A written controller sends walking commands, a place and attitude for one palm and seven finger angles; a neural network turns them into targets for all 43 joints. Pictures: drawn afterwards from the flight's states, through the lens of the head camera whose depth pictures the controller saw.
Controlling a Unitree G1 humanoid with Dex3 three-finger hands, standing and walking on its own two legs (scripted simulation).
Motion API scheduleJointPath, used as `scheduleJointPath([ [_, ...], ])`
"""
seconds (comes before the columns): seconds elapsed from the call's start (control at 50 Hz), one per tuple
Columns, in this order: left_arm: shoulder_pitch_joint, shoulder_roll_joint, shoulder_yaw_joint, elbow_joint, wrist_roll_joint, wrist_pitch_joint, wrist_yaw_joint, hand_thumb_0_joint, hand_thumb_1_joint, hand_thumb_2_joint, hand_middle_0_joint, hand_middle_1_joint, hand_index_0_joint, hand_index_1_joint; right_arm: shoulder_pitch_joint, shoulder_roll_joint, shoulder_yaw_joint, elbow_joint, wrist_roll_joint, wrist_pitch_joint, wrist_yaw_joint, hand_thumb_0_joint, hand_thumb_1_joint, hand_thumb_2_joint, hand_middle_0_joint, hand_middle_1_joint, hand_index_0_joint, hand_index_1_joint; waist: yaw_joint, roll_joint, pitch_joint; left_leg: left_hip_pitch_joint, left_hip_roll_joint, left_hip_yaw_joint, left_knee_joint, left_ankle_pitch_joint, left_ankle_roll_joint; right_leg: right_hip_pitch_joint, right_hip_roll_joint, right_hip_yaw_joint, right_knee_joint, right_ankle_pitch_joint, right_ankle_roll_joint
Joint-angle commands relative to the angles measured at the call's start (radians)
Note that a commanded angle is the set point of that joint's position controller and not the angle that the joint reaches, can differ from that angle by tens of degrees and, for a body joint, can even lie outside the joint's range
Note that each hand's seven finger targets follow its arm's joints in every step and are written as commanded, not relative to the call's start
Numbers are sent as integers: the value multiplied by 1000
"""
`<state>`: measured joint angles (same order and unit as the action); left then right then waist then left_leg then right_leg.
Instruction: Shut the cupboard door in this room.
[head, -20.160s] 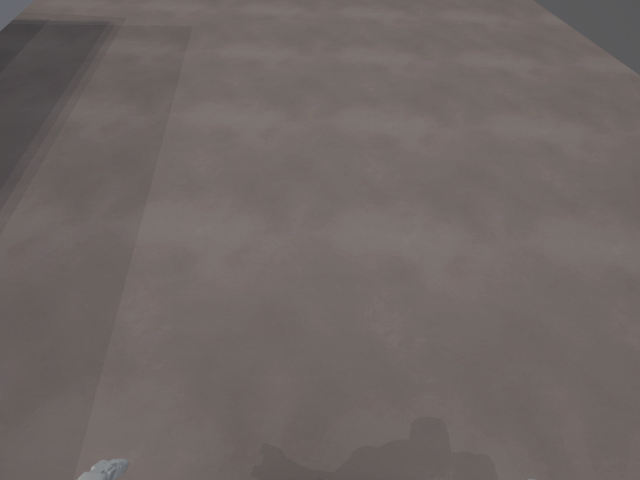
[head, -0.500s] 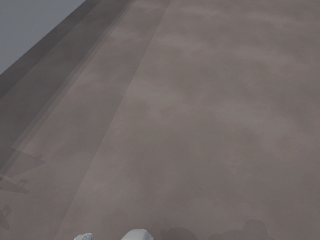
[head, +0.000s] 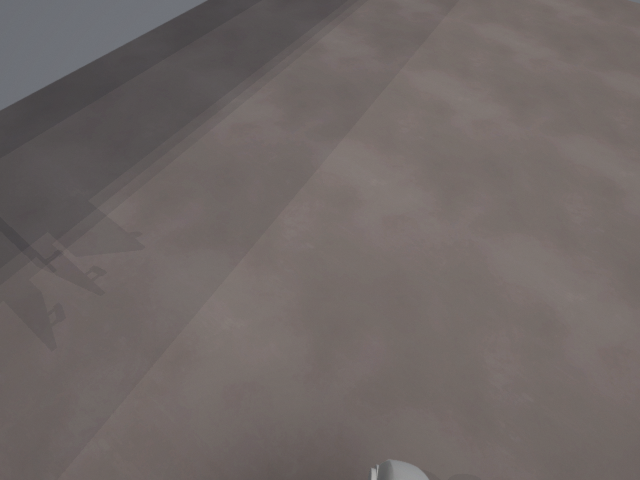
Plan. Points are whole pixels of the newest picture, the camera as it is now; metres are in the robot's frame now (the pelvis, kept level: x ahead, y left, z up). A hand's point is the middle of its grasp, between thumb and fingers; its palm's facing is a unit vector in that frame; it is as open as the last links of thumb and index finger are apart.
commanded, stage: turn or walk to find it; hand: left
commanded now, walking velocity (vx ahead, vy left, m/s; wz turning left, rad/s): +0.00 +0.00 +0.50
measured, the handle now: out of the picture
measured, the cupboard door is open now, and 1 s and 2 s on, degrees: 82 82 82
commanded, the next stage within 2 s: none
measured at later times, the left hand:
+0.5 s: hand out of the picture +0.05 +0.14 -0.14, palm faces +0.26 -0.92 -0.29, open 7.4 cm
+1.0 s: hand out of the picture -0.13 +0.17 -0.18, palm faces +0.56 -0.79 -0.24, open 7.4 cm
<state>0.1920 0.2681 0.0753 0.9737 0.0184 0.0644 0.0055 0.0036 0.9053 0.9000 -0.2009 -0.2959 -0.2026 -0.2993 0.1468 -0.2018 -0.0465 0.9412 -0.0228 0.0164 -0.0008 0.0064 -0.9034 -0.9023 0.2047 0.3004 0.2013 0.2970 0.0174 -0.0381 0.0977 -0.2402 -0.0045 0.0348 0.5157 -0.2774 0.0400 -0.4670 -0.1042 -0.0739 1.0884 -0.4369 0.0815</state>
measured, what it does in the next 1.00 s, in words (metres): steps on the spot, turning left: right foot, then left foot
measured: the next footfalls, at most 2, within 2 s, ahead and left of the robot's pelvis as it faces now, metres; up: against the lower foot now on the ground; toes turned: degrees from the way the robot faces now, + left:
right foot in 0.32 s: +0.05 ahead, -0.14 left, +0.00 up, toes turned +7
left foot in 0.86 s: -0.06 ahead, +0.07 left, +0.00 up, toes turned +33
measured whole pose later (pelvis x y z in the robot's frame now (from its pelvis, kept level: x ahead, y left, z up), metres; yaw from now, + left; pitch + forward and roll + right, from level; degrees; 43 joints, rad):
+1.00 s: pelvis -0.03 -0.03 +0.00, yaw +31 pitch -1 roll -1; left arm 0.25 0.27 0.07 0.99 0.02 0.06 0.00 0.00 0.91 0.90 -0.20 -0.30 -0.20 -0.30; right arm 0.10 -0.22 -0.04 0.92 -0.03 0.01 0.01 0.01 -0.90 -0.90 0.20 0.30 0.20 0.30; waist 0.04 -0.03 0.08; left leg -0.23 0.00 0.03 0.54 -0.30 0.04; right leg -0.43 -0.11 -0.10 1.05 -0.47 0.07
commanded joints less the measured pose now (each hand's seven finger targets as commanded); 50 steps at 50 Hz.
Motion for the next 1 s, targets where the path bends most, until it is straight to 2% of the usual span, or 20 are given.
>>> scheduleJointPath([
  [0.0,-32,64,5,-89,-5,-32,5,0,900,900,-200,-300,-200,-300,70,-198,-46,-41,6,-17,-14,0,-900,-900,200,300,200,300,-34,148,-140,177,237,-243,-171,552,111,-91,-6,57,19,49,15],
  [0.16,-110,43,-3,-141,-10,-35,11,0,900,900,-200,-300,-200,-300,97,-207,-64,-44,-3,-2,-10,0,-900,-900,200,300,200,300,-58,192,-126,127,226,-367,-157,453,134,-10,38,62,-210,-16,6],
  [0.22,-73,44,-6,-139,-14,-43,12,0,900,900,-200,-300,-200,-300,75,-206,-68,-54,-5,4,-8,0,-900,-900,200,300,200,300,-41,195,-144,72,197,-400,-116,494,121,114,77,44,-385,8,-10],
  [0.26,7,56,-1,-124,-17,-55,15,0,900,900,-200,-300,-200,-300,50,-199,-70,-62,2,6,-7,0,-900,-900,200,300,200,300,-1,173,-178,3,155,-387,-49,448,79,274,81,29,-601,171,-14],
  [0.28,48,89,5,-114,-12,-65,19,0,900,900,-200,-300,-200,-300,53,-172,-67,-65,10,5,-3,0,-900,-900,200,300,200,300,17,99,-194,-99,105,-349,13,306,29,412,22,73,-728,261,-27],
  [0.3,77,173,23,-113,3,-75,29,0,900,900,-200,-300,-200,-300,75,-106,-57,-82,19,2,4,0,-900,-900,200,300,200,300,23,-154,-207,-303,-23,-197,202,-19,-44,556,-224,313,-789,309,-106],
  [0.32,68,200,27,-127,2,-74,31,0,900,900,-200,-300,-200,-300,66,-118,-62,-94,8,11,1,0,-900,-900,200,300,200,300,25,-226,-163,-336,-71,-124,407,-305,-75,437,-395,423,-813,406,-215],
  [0.34,32,172,30,-138,-4,-75,34,0,900,900,-200,-300,-200,-300,52,-146,-69,-78,-1,27,2,0,-900,-900,200,300,200,300,20,-207,-115,-310,-25,-166,560,-293,-66,304,-373,406,-835,321,-247],
  [0.38,-67,108,11,-156,-5,-72,29,0,900,900,-200,-300,-200,-300,78,-125,-69,-41,-3,39,14,0,-900,-900,200,300,200,300,-38,-77,-34,-321,3,-141,703,-162,-75,235,-258,229,-813,280,-211],
  [0.42,-77,71,2,-159,-5,-79,28,0,900,900,-200,-300,-200,-300,116,-112,-64,-21,-2,43,21,0,-900,-900,200,300,200,300,-52,-111,-53,-317,16,-112,728,-86,-93,263,-202,120,-789,379,-180],
  [0.56,78,101,12,-103,2,-83,27,0,900,900,-200,-300,-200,-300,18,-107,-47,-31,1,44,19,0,-900,-900,200,300,200,300,11,-112,-95,-326,42,-61,597,-125,-127,418,-238,60,-743,594,-204],
  [0.72,116,147,24,-59,12,-68,22,0,900,900,-200,-300,-200,-300,-64,-91,-22,-56,16,25,17,0,-900,-900,200,300,200,300,39,-161,-133,-179,41,25,266,-194,-95,434,-281,12,-683,657,-228],
  [0.76,109,159,28,-53,11,-64,21,0,900,900,-200,-300,-200,-300,-41,-95,-20,-54,15,16,15,0,-900,-900,200,300,200,300,23,-164,-154,-111,31,57,133,-135,-85,429,-279,-16,-633,667,-204],
  [0.8,92,158,29,-51,-1,-58,17,0,900,900,-200,-300,-200,-300,16,-127,-26,-45,11,5,16,0,-900,-900,200,300,200,300,-24,-103,-174,80,40,60,-88,71,-64,316,-249,-86,-519,563,-131],
  [0.82,92,121,26,-64,-6,-52,13,0,900,900,-200,-300,-200,-300,53,-194,-43,-42,6,-3,15,0,-900,-900,200,300,200,300,-46,85,-196,237,164,-112,-159,229,-13,141,-170,-129,-352,348,-72],
  [0.84,78,58,5,-105,-8,-48,5,0,900,900,-200,-300,-200,-300,97,-292,-67,-41,3,-3,11,0,-900,-900,200,300,200,300,-71,346,-184,332,403,-386,-165,588,119,-109,-53,-135,-160,-192,-5],
  [0.86,-17,71,-5,-126,1,-32,16,0,900,900,-200,-300,-200,-300,149,-302,-70,-14,4,3,2,0,-900,-900,200,300,200,300,-112,312,-174,233,426,-395,-181,555,177,-95,-39,-33,-47,-241,-6],
  [0.88,-57,65,1,-124,-3,-30,15,0,900,900,-200,-300,-200,-300,124,-284,-66,-15,1,3,-8,0,-900,-900,200,300,200,300,-99,293,-143,205,384,-391,-184,455,179,-130,-35,13,7,-191,-8],
  [0.94,-5,66,5,-84,4,-42,-13,0,900,900,-200,-300,-200,-300,17,-218,-43,-51,-2,-12,-10,0,-900,-900,200,300,200,300,-36,193,-103,146,268,-291,-225,132,122,-125,-23,27,27,-3,-4],
  [0.98,4,68,3,-78,6,-48,-22,0,900,900,-200,-300,-200,-300,34,-212,-42,-51,2,-24,-5,0,-900,-900,200,300,200,300,-36,171,-83,122,237,-278,-262,28,113,-120,-14,23,6,50,0],
])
